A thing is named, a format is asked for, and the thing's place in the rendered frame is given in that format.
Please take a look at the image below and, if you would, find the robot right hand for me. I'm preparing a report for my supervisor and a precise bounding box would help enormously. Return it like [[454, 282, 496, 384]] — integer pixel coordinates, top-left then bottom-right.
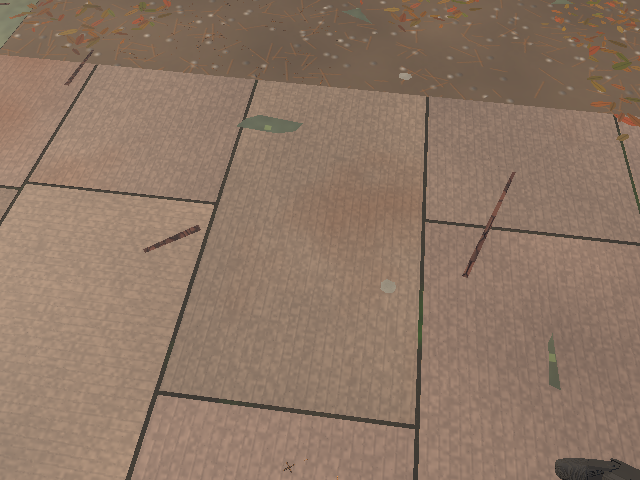
[[555, 458, 640, 480]]

